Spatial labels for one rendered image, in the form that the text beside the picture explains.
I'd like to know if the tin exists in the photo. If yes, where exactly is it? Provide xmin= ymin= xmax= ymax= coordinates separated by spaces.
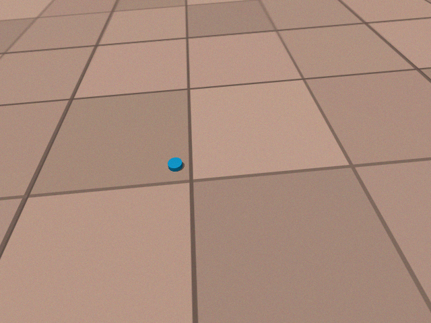
xmin=168 ymin=157 xmax=183 ymax=172

